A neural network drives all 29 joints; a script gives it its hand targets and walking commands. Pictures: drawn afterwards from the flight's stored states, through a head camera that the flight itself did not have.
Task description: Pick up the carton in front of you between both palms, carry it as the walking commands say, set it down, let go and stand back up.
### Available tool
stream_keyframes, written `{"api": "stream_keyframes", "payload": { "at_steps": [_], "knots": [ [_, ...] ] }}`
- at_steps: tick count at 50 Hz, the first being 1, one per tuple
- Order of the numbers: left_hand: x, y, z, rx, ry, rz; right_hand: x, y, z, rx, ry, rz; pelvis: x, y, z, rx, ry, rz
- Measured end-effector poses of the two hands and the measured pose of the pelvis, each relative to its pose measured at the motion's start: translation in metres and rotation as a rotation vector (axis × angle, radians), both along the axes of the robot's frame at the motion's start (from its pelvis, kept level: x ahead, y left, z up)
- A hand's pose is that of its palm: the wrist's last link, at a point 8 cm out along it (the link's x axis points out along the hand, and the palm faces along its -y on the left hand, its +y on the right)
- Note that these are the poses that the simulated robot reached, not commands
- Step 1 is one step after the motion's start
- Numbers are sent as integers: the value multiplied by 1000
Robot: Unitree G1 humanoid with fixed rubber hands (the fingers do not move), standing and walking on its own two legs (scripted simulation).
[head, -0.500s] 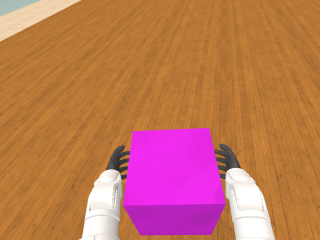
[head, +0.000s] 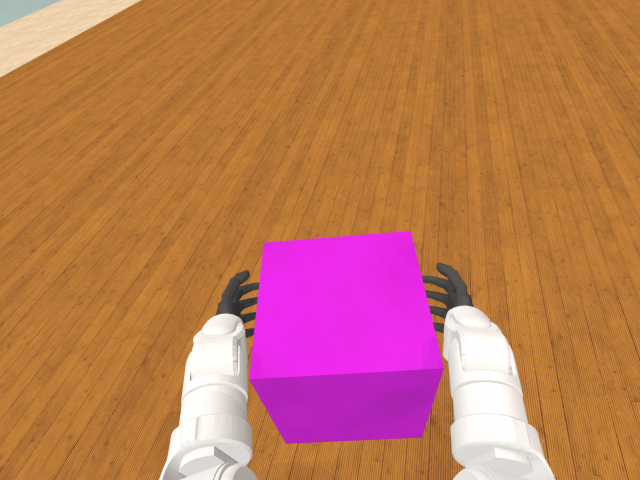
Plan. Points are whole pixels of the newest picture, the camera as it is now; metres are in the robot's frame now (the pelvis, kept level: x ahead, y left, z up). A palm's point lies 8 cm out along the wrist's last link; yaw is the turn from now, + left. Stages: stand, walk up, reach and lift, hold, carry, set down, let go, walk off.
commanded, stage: set down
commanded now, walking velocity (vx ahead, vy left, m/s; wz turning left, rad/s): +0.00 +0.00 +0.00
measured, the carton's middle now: (345, 342) +0.34 -0.01 -0.05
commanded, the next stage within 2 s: none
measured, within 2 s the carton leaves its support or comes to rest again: neither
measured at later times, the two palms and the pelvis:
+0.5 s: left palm (275, 361) +0.38 +0.12 -0.17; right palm (444, 372) +0.35 -0.17 -0.19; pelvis -0.03 +0.04 -0.11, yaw -1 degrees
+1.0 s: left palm (299, 374) +0.42 +0.10 -0.32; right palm (442, 388) +0.38 -0.20 -0.33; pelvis -0.05 +0.03 -0.23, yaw +2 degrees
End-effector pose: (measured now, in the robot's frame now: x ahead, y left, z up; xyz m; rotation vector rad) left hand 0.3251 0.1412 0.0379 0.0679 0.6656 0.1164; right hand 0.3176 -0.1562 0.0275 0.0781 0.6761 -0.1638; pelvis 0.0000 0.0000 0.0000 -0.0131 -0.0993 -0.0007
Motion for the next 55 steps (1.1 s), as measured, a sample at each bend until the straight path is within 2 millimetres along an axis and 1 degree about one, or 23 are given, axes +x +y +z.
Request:
{"api": "stream_keyframes", "payload": {
  "at_steps": [3, 6, 9, 12, 16, 19, 21, 25, 31, 36, 44, 55],
  "knots": [
    [11, -4, -15, 11, 12, -18, 6, -3, -17, -5, 13, -7, -3, 3, -5, 0, 40, -3],
    [20, -8, -38, 24, 27, -40, 10, -7, -42, -19, 28, -9, -7, 7, -12, 4, 108, -14],
    [26, -12, -69, 29, 35, -58, 10, -11, -73, -37, 37, -9, -12, 12, -20, 14, 194, -27],
    [29, -14, -104, 22, 32, -64, 10, -13, -109, -52, 35, -9, -17, 17, -30, 28, 292, -36],
    [34, -14, -150, 3, 13, -58, 13, -12, -156, -56, 16, -14, -24, 25, -51, 45, 430, -37],
    [40, -14, -178, -20, -12, -49, 18, -13, -184, -54, -10, -25, -27, 30, -70, 50, 528, -31],
    [45, -15, -191, -33, -30, -45, 23, -13, -197, -53, -28, -32, -29, 32, -83, 51, 584, -27],
    [55, -19, -210, -57, -50, -44, 30, -17, -215, -49, -49, -48, -31, 37, -106, 52, 664, -22],
    [67, -26, -237, -69, -33, -46, 39, -24, -242, -36, -32, -65, -35, 39, -136, 58, 735, -24],
    [76, -31, -265, -64, -15, -52, 47, -29, -268, -37, -14, -67, -39, 38, -160, 64, 784, -22],
    [89, -38, -317, -54, -6, -66, 58, -36, -320, -41, -3, -70, -46, 33, -202, 75, 857, -12],
    [105, -47, -389, -50, 7, -91, 67, -44, -392, -44, 12, -89, -60, 29, -256, 79, 912, 3]
  ]
}}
